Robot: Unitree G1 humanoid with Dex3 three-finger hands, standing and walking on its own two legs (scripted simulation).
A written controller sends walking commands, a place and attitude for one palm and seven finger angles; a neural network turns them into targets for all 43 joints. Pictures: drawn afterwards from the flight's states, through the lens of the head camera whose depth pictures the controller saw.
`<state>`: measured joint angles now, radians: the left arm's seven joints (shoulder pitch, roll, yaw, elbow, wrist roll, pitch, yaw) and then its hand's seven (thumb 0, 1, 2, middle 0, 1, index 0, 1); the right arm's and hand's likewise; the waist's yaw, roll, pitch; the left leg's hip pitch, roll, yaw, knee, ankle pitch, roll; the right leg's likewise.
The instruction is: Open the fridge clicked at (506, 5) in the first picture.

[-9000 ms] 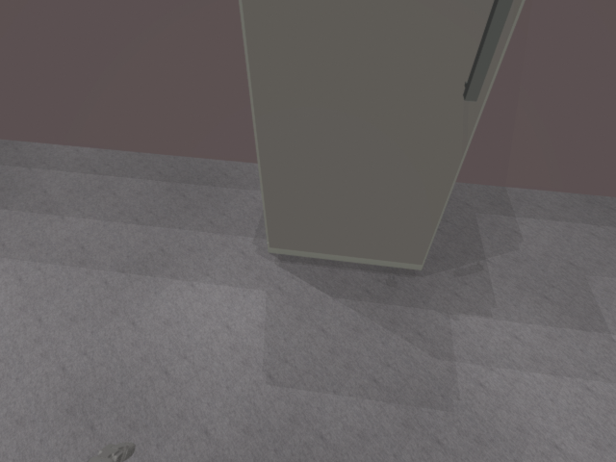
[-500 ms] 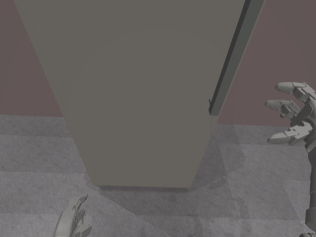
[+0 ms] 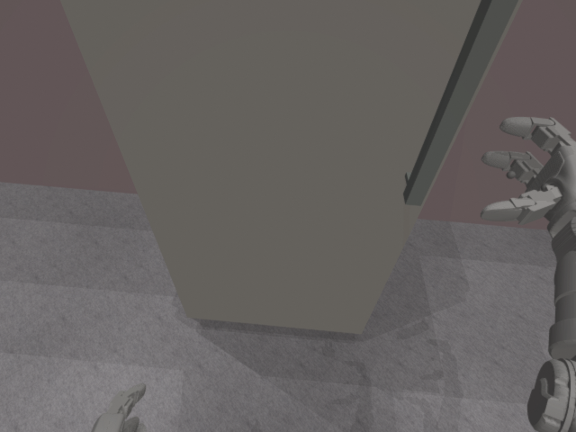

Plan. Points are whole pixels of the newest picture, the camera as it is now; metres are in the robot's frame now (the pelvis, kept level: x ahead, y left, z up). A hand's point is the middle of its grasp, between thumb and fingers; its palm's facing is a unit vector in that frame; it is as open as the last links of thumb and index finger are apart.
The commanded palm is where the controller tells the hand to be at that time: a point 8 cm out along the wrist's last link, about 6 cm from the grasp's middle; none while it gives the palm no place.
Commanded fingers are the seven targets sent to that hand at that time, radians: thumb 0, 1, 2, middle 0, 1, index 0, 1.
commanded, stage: move the hooked fingers beside the handle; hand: right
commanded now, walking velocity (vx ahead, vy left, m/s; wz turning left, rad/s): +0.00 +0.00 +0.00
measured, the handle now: (448, 98) +0.53 -0.18 +0.22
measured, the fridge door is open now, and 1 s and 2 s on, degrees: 0 0 0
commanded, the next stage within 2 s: feel for the door with the fingertips in 1.16 s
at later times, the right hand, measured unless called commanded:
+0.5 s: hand (486, 149) +0.48 -0.23 +0.18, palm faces +0.01 +1.00 -0.01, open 14.0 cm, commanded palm +0.44 -0.29 +0.18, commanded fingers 0.00 0.50 -0.30 0.30 1.20 0.30 1.20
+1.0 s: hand (492, 158) +0.45 -0.24 +0.18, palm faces +0.01 +1.00 +0.00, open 14.0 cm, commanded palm +0.43 -0.28 +0.18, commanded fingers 0.00 0.50 -0.30 0.30 1.20 0.30 1.20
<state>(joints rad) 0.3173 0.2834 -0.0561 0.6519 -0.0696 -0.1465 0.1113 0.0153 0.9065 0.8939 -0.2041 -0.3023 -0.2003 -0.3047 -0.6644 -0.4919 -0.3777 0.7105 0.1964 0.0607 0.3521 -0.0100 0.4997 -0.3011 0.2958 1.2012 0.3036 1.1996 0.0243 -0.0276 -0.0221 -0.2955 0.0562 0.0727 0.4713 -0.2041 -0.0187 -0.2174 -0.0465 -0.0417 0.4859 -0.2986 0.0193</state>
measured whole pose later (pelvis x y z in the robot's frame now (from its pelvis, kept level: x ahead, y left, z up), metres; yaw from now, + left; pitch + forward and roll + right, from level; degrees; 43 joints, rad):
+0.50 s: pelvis +0.00 -0.01 +0.00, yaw +1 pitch +7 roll +1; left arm 0.39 0.30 -0.04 0.67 -0.05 -0.10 0.09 0.01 0.91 0.89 -0.20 -0.30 -0.20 -0.30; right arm -0.92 -0.59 -0.41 1.08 0.13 -0.08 0.36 -0.01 0.50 -0.30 0.30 1.20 0.30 1.20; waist 0.09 -0.01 -0.04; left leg -0.42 0.05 0.05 0.50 -0.21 -0.03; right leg -0.34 -0.05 -0.06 0.54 -0.32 0.01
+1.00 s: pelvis +0.01 -0.01 +0.00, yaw +0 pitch +6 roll +1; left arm 0.32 0.28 -0.04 0.62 -0.05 -0.07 0.07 0.01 0.91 0.89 -0.20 -0.30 -0.20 -0.30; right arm -0.77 -0.48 -0.36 0.84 0.17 -0.01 0.33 -0.01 0.50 -0.30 0.29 1.20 0.30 1.20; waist 0.04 -0.02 -0.06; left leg -0.37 0.05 0.07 0.50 -0.23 -0.03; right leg -0.30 -0.05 -0.05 0.55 -0.34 0.01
